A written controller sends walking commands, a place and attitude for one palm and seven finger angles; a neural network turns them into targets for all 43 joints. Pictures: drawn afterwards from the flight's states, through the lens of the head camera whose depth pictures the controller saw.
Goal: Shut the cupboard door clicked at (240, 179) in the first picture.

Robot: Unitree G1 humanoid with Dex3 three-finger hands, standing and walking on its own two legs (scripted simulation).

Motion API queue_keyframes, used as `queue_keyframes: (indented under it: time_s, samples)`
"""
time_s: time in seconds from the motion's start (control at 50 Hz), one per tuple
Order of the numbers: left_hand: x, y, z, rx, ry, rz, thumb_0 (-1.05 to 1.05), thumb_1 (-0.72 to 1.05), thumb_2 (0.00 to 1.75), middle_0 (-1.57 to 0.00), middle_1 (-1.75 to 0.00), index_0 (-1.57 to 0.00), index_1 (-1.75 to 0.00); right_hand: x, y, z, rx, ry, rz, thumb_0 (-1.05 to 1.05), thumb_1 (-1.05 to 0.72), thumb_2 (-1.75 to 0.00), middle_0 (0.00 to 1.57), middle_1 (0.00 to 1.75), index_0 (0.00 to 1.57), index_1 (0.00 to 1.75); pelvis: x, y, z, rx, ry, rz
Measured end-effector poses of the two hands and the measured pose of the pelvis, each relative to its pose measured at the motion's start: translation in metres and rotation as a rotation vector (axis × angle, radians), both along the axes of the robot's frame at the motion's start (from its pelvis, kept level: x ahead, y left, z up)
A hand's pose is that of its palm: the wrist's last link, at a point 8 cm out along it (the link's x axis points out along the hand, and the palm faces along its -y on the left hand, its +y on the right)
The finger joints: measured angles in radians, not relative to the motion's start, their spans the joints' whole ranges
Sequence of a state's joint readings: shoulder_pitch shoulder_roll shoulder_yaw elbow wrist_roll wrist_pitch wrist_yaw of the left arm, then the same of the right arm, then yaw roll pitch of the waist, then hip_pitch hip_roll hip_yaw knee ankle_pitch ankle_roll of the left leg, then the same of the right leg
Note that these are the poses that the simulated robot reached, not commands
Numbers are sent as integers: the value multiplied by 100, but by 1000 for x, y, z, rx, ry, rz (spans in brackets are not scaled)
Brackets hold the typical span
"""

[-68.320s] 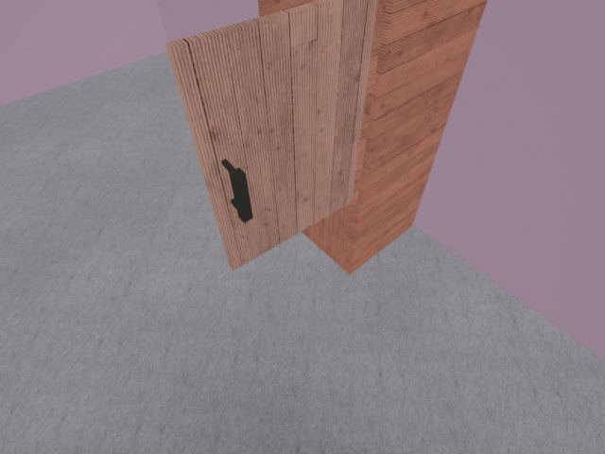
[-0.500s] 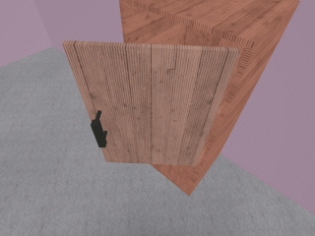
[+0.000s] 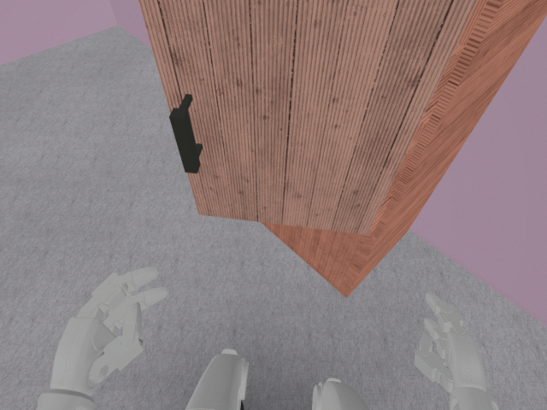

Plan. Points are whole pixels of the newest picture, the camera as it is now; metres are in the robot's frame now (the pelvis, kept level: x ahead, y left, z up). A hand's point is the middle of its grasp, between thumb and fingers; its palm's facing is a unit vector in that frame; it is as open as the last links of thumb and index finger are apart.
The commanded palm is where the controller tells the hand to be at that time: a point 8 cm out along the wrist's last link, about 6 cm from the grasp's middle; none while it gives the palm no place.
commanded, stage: raise the hand and make a fist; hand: left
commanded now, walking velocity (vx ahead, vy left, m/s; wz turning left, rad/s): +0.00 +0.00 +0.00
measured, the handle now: (189, 134) +0.53 +0.21 +0.07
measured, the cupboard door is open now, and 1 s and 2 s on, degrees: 38 38 38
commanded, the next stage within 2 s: bring the fist close to the handle in 1.44 s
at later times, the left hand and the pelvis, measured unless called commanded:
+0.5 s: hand (132, 310) +0.22 +0.21 +0.06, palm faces -0.02 -1.00 -0.03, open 3.7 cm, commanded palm +0.20 +0.26 +0.07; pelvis +0.01 +0.03 +0.01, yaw -1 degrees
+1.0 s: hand (129, 300) +0.23 +0.21 +0.07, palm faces -0.03 -1.00 -0.04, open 3.1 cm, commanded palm +0.21 +0.26 +0.08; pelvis +0.01 +0.02 +0.02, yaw +0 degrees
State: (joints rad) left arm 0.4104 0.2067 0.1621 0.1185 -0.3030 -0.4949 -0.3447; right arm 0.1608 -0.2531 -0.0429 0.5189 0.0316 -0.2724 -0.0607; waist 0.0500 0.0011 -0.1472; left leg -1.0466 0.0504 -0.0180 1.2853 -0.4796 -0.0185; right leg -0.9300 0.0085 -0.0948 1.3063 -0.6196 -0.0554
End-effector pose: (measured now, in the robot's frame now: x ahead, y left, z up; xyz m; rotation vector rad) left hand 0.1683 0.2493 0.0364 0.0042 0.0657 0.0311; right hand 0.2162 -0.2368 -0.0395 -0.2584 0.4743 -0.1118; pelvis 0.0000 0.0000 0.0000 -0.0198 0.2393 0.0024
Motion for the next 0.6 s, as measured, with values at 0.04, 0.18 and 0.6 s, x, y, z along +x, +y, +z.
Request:
queue_keyframes:
  time_s: [0.04, 0.18, 0.6]
  samples:
    - [1, 0, 10, 24, -38, -5, 2, 90, 90, -51, -63, -50, -63, -6, 10, -7, 5, 25, 13, 1, -90, -89, 20, 30, 19, 30, -2, 2, -1, -13, 4, 6]
    - [31, -4, 21, 17, -34, -99, 2, 90, 90, -64, -77, -63, -76, -40, 36, -28, 60, 150, -14, 1, -90, -89, 21, 30, 20, 30, -4, 12, 3, -34, 25, 6]
    - [37, 13, 28, 27, -17, -58, 2, 90, 90, -102, -119, -101, -118, -32, 32, -6, -13, 167, -39, 1, -90, -89, 20, 30, 20, 30, 9, 33, 13, -41, 34, 2]
